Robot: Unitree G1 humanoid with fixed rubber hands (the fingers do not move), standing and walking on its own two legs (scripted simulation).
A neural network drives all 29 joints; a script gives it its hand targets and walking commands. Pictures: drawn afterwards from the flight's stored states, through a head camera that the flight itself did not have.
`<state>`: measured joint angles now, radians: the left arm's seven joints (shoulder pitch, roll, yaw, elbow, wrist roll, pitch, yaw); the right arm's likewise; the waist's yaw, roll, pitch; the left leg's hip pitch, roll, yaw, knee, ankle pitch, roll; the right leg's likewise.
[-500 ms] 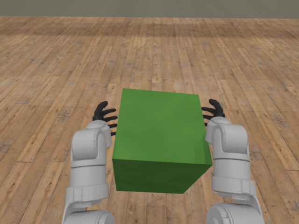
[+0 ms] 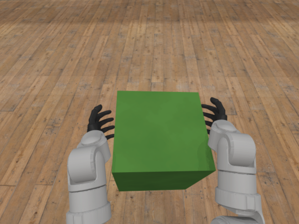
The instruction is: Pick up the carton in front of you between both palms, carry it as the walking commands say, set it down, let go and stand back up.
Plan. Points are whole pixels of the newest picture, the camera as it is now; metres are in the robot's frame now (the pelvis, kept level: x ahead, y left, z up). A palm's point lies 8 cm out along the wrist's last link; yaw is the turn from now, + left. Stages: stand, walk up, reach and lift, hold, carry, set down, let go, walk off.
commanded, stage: carry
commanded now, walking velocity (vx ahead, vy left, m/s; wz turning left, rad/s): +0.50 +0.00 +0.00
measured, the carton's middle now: (155, 146) +0.34 +0.00 +0.00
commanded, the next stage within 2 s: none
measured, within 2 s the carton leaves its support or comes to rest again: neither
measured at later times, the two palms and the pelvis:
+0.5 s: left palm (100, 78) +0.56 +0.18 +0.07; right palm (188, 77) +0.55 -0.11 +0.08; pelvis +0.31 +0.05 +0.00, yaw -3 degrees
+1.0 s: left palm (120, 28) +0.86 +0.14 +0.10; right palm (186, 22) +0.88 -0.15 +0.10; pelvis +0.61 -0.01 +0.01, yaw +0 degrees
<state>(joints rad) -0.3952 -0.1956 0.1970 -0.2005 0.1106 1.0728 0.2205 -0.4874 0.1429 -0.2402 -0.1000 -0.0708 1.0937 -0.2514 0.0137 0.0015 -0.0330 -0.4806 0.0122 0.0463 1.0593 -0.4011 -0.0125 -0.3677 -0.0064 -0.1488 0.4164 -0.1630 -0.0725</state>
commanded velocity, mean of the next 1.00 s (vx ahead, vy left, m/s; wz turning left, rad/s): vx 0.50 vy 0.00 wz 0.00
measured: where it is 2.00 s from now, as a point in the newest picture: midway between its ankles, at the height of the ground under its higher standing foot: (152, 133)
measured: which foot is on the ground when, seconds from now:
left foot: up 0.00-0.28, down 0.30-0.80, up 0.82-1.00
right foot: down 0.00-0.30, up 0.32-0.74, down 0.76-1.00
